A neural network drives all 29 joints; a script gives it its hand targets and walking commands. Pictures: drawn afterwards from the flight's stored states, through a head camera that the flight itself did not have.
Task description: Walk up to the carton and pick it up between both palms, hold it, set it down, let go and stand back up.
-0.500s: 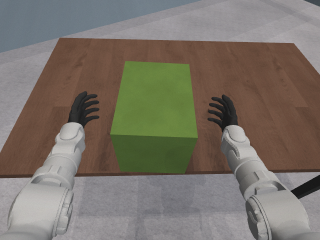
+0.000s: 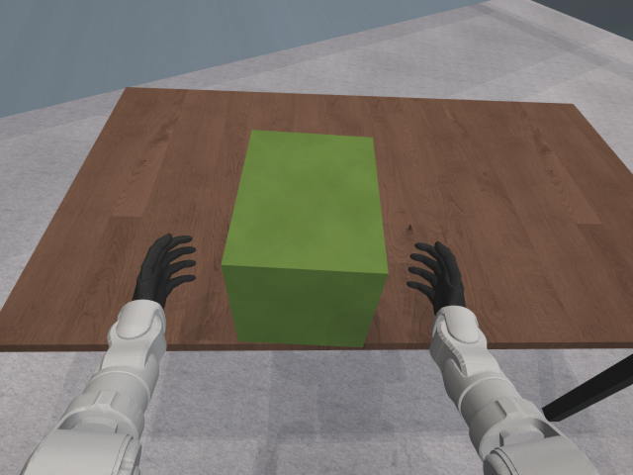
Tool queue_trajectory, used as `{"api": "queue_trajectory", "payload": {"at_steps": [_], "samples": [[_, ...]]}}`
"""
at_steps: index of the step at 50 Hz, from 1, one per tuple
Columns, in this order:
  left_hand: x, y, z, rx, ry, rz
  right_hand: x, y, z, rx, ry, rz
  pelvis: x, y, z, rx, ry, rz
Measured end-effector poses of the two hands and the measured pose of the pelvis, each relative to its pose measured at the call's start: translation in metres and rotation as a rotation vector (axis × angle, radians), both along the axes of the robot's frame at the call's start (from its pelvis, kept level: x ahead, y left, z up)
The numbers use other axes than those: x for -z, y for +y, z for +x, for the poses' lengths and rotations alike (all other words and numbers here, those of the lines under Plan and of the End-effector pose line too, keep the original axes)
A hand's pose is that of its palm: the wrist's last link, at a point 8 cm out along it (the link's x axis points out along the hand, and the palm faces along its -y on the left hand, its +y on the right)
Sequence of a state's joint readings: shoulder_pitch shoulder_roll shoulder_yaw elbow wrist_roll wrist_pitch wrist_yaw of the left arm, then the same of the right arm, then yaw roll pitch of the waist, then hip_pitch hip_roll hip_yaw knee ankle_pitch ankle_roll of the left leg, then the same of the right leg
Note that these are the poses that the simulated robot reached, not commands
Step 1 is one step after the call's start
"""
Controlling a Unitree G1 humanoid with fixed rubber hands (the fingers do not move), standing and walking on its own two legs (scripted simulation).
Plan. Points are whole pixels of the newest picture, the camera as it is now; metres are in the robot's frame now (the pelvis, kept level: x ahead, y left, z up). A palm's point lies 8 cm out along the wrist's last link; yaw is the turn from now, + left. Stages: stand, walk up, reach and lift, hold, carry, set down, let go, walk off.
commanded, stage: set down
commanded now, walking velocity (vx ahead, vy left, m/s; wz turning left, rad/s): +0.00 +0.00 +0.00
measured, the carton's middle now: (306, 237) +0.49 +0.00 -0.02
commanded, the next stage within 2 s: let go in 1.78 s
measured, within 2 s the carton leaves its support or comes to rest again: neither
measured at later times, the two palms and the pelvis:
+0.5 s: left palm (137, 368) +0.28 +0.23 -0.03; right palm (445, 362) +0.28 -0.18 -0.03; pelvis +0.02 +0.00 +0.00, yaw +0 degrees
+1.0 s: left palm (135, 409) +0.24 +0.23 -0.05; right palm (464, 406) +0.22 -0.19 -0.05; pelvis +0.03 +0.00 +0.01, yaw -1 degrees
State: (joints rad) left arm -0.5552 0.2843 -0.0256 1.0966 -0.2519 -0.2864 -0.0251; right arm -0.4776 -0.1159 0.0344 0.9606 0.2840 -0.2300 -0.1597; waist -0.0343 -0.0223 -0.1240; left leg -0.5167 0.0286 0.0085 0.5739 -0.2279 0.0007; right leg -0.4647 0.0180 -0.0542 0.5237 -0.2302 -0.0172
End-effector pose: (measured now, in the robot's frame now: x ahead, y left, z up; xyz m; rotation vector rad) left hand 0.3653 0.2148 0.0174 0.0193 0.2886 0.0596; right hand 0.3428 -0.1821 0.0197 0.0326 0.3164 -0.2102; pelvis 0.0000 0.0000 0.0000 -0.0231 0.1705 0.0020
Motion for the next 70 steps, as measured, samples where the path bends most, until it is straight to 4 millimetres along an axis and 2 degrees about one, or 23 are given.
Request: {"api": "queue_trajectory", "payload": {"at_steps": [34,58,70], "samples": [[0.059,0.016,-0.110,0.026,0.043,0.032,0.061,0.006,-0.093,-0.013,0.020,-0.009,0.002,0.004,0.018,-0.006,-0.114,-0.006],[0.070,0.007,-0.143,0.001,0.268,0.060,0.074,-0.018,-0.134,-0.070,0.203,-0.058,-0.010,-0.001,0.034,0.032,-0.231,0.015],[0.078,0.006,-0.161,-0.011,0.387,0.081,0.079,-0.026,-0.148,-0.096,0.293,-0.086,-0.013,-0.005,0.035,0.034,-0.240,0.018]]}}
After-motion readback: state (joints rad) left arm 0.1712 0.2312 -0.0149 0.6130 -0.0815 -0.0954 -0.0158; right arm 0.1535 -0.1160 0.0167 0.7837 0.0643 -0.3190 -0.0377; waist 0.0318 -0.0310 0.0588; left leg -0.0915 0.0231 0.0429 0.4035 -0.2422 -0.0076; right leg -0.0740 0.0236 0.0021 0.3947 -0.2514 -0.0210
